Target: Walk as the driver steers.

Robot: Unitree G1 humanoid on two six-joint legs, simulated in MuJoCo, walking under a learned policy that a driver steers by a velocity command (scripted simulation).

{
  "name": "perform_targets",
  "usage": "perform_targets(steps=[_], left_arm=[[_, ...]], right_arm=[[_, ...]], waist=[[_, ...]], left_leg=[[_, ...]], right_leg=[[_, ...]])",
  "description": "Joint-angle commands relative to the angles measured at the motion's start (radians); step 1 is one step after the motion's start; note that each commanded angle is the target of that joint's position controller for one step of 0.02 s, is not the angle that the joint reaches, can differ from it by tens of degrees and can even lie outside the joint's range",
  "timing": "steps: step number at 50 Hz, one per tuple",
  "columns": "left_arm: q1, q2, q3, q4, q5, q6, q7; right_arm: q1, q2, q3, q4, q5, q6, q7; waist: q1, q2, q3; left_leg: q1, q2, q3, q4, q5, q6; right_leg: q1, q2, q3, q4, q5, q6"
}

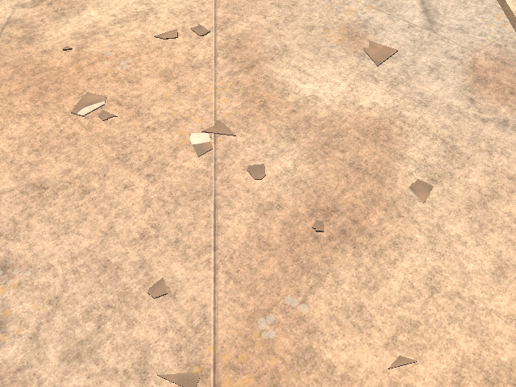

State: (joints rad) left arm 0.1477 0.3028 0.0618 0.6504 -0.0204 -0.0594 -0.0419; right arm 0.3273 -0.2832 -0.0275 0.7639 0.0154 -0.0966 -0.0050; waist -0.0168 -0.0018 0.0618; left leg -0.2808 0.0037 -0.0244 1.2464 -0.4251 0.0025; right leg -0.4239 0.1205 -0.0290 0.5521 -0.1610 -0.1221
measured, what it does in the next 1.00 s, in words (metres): walks ahead, turning right: left foot, then right foot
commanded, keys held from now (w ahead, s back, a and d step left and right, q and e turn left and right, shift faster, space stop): w+e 0.64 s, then w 0.20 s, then w+q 0.10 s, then no key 0.06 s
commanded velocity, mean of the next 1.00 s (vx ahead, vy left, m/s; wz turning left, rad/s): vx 0.49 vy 0.00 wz -0.45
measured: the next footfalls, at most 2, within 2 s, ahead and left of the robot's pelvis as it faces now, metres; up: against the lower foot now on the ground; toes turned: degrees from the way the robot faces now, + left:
left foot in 0.36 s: +0.40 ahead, +0.14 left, +0.00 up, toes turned -17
right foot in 0.86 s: +0.56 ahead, -0.22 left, +0.00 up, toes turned -29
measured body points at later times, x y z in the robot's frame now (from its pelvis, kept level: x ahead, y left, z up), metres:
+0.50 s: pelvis +0.29 +0.05 +0.01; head +0.31 +0.06 +0.46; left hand +0.47 +0.29 -0.10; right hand +0.35 -0.25 -0.07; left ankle +0.36 +0.15 -0.72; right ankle +0.18 -0.05 -0.63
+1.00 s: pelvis +0.52 -0.10 +0.01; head +0.54 -0.13 +0.46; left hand +0.78 +0.05 -0.08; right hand +0.43 -0.38 -0.12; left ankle +0.51 +0.09 -0.63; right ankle +0.52 -0.20 -0.72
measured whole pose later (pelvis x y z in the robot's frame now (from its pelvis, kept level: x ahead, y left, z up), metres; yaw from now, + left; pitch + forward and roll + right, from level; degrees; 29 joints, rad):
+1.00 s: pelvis +0.52 -0.10 +0.01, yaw -27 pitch +1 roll +1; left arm 0.17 0.26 0.04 0.67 0.00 -0.06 -0.03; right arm 0.31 -0.31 -0.05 0.83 0.03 -0.07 0.00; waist -0.03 0.02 0.06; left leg -0.40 0.08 -0.03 1.16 -0.41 0.00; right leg -0.34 0.03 -0.05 0.50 -0.18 -0.06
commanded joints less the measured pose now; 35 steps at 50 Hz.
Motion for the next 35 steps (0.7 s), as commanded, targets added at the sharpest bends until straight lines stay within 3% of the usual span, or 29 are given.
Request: perform_targets(steps=[1, 3, 5, 9, 11, 14, 16, 17, 18, 19, 20, 21, 22, 23, 25, 27, 30, 35], left_arm=[[0.070, 0.110, 0.034, -0.058, 0.016, -0.014, 0.017], [0.040, 0.108, 0.034, -0.059, 0.014, -0.016, 0.023], [0.050, 0.128, 0.037, -0.044, 0.008, -0.018, 0.032], [0.108, 0.157, 0.046, -0.015, -0.003, -0.002, 0.049], [0.157, 0.166, 0.049, 0.004, -0.008, 0.007, 0.051], [0.176, 0.153, 0.046, 0.013, -0.012, 0.016, 0.054], [0.157, 0.139, 0.043, 0.009, -0.005, 0.020, 0.053], [0.162, 0.099, 0.030, 0.005, 0.000, 0.017, 0.050], [0.183, 0.024, 0.004, -0.011, 0.017, 0.013, 0.044], [0.313, -0.011, -0.012, -0.045, -0.016, 0.001, 0.042], [0.290, 0.104, 0.009, -0.019, -0.031, 0.004, 0.049], [0.179, 0.155, 0.025, -0.032, -0.021, 0.012, 0.050], [0.128, 0.145, 0.026, -0.042, -0.007, 0.017, 0.052], [0.097, 0.132, 0.028, -0.055, 0.002, 0.017, 0.049], [0.107, 0.095, 0.026, -0.058, -0.010, 0.026, 0.039], [0.092, 0.060, 0.019, -0.065, -0.008, 0.037, 0.036], [0.039, 0.041, 0.011, -0.083, 0.001, 0.041, 0.031], [-0.101, 0.004, -0.009, -0.106, 0.000, 0.020, 0.003]], right_arm=[[-0.062, -0.152, -0.038, -0.132, -0.015, -0.046, 0.001], [-0.026, -0.139, -0.037, -0.128, -0.029, -0.019, 0.000], [-0.055, -0.111, -0.027, -0.143, -0.040, -0.004, -0.005], [-0.237, -0.061, -0.004, -0.186, -0.035, -0.008, 0.000], [-0.292, -0.078, -0.010, -0.201, -0.017, -0.015, 0.007], [-0.296, -0.125, -0.032, -0.208, -0.005, -0.025, 0.016], [-0.215, -0.147, -0.052, -0.191, -0.002, -0.033, 0.016], [-0.126, -0.174, -0.067, -0.177, -0.011, -0.038, 0.009], [0.018, -0.228, -0.083, -0.170, -0.027, -0.039, 0.000], [0.087, -0.307, -0.102, -0.131, -0.041, -0.024, 0.008], [0.063, -0.209, -0.086, -0.146, -0.022, -0.020, 0.013], [0.022, -0.152, -0.070, -0.154, -0.018, -0.014, 0.007], [-0.024, -0.132, -0.060, -0.156, -0.026, -0.008, 0.006], [-0.051, -0.110, -0.053, -0.147, -0.029, -0.004, 0.004], [-0.067, -0.090, -0.048, -0.131, -0.031, -0.009, 0.000], [-0.060, -0.099, -0.054, -0.109, -0.021, -0.016, 0.002], [-0.050, -0.135, -0.068, -0.078, -0.024, -0.016, 0.001], [-0.015, -0.166, -0.073, -0.029, -0.010, -0.001, -0.001]], waist=[[0.017, 0.033, -0.107], [-0.020, -0.007, -0.080], [-0.020, -0.015, -0.052], [0.060, -0.048, -0.046], [0.088, -0.063, -0.065], [0.074, -0.096, -0.080], [0.018, -0.120, -0.096], [-0.028, -0.108, -0.148], [-0.079, 0.022, -0.288], [-0.015, 0.362, -0.381], [-0.045, 0.240, -0.309], [-0.072, 0.146, -0.190], [-0.059, 0.081, -0.130], [-0.044, 0.081, -0.079], [-0.016, 0.127, -0.052], [-0.011, 0.118, -0.037], [-0.016, 0.083, -0.028], [-0.062, 0.057, 0.004]], left_leg=[[-0.383, 0.092, -0.096, -0.016, 0.084, -0.004], [-0.327, 0.107, -0.073, -0.094, 0.101, -0.039], [-0.301, 0.104, -0.037, -0.211, 0.154, -0.076], [-0.194, 0.040, -0.006, -0.556, 0.461, -0.095], [-0.159, 0.009, -0.019, -0.642, 0.511, -0.096], [-0.145, 0.005, -0.067, -0.726, 0.429, -0.067], [-0.039, 0.003, -0.053, -0.768, 0.358, -0.022], [0.111, 0.037, -0.067, -0.785, 0.341, 0.017], [0.353, 0.221, -0.245, -0.786, 0.254, 0.086], [0.605, 0.434, -0.746, -0.908, -0.005, 0.255], [0.560, 0.429, -0.809, -0.956, -0.234, 0.241], [0.456, 0.380, -0.627, -0.960, -0.181, 0.195], [0.349, 0.332, -0.485, -0.964, -0.022, 0.170], [0.273, 0.289, -0.383, -0.982, 0.100, 0.164], [0.191, 0.244, -0.244, -1.029, 0.215, 0.153], [0.172, 0.246, -0.165, -1.062, 0.298, 0.171], [0.205, 0.266, -0.079, -1.085, 0.408, 0.190], [0.218, 0.239, 0.068, -1.097, 0.469, 0.164]], right_leg=[[0.363, -0.295, 0.470, -0.305, 0.114, -0.212], [0.234, -0.269, 0.412, -0.342, 0.189, -0.218], [0.121, -0.239, 0.336, -0.350, 0.248, -0.206], [0.043, -0.154, 0.258, -0.308, 0.132, -0.125], [0.087, -0.173, 0.308, -0.280, 0.067, -0.107], [0.205, -0.218, 0.418, -0.181, -0.006, -0.080], [0.223, -0.221, 0.454, -0.097, 0.004, -0.050], [0.188, -0.176, 0.420, 0.021, 0.023, -0.015], [0.083, -0.108, 0.326, 0.313, -0.131, 0.026], [-0.261, 0.003, 0.199, 0.628, -0.460, 0.084], [-0.377, -0.085, 0.217, 0.757, -0.390, 0.102], [-0.400, -0.116, 0.194, 0.785, -0.293, 0.110], [-0.367, -0.148, 0.170, 0.766, -0.223, 0.116], [-0.349, -0.172, 0.171, 0.720, -0.177, 0.120], [-0.284, -0.204, 0.148, 0.666, -0.136, 0.122], [-0.292, -0.213, 0.131, 0.616, -0.118, 0.131], [-0.334, -0.225, 0.129, 0.491, -0.032, 0.147], [-0.241, -0.200, 0.060, 0.196, 0.158, 0.124]])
